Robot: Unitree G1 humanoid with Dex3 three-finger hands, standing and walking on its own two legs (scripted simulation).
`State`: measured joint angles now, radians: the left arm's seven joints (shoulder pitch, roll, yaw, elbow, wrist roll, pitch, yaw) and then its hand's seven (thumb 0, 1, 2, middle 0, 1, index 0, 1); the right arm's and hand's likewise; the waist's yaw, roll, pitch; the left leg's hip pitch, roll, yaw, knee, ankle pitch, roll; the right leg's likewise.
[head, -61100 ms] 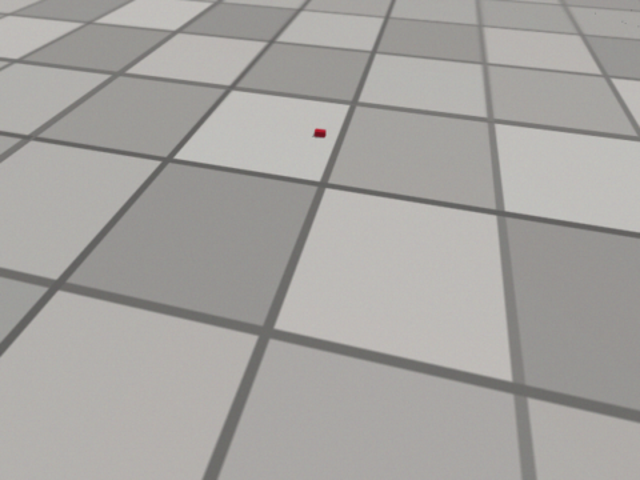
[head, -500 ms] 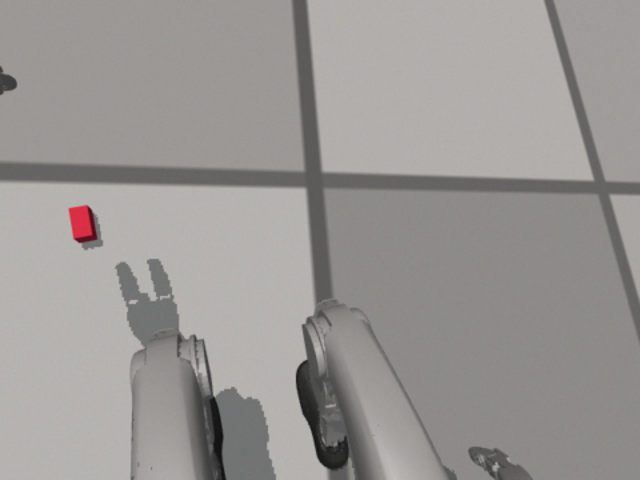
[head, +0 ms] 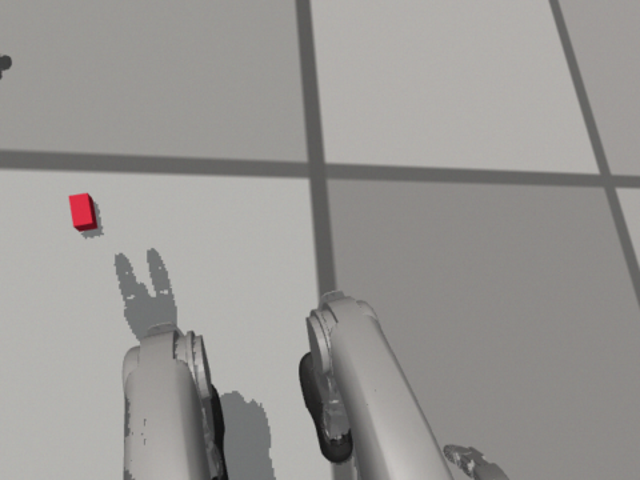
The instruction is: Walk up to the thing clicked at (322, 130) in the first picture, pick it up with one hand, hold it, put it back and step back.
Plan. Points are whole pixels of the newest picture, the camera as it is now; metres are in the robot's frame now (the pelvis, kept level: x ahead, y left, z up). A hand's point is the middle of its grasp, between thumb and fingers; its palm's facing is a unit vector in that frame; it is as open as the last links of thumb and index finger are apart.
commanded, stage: go down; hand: left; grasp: from above
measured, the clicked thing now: (83, 212) +0.58 +0.30 -0.41
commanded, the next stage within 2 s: home in 0.88 s
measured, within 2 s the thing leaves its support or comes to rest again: neither
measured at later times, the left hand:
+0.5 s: hand out of the picture +0.35 +0.25 +0.09, palm faces -0.26 -0.72 -0.64, open 7.4 cm
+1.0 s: hand out of the picture +0.24 +0.19 +0.24, palm faces +0.17 -0.96 -0.22, open 7.4 cm
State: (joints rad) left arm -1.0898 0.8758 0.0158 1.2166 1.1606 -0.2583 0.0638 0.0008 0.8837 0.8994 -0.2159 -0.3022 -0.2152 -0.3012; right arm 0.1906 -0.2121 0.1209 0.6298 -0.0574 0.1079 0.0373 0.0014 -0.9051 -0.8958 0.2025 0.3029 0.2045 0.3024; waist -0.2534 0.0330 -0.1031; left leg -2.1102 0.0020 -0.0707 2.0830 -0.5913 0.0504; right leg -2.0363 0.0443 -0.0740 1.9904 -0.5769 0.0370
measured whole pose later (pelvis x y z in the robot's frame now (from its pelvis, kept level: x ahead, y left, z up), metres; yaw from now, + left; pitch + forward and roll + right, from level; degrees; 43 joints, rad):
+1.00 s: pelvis +0.10 -0.01 +0.29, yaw +8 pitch +11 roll -3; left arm 0.49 0.22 0.01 -0.07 -0.05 0.40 0.06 0.01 0.90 0.90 -0.20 -0.30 -0.20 -0.30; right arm 0.30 -0.21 0.05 0.51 0.03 -0.15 -0.15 0.01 -0.90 -0.90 0.20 0.30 0.20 0.30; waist -0.06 0.05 -0.18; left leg -0.72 0.00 -0.07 1.00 -0.47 0.00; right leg -0.67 0.03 -0.05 0.93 -0.46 -0.01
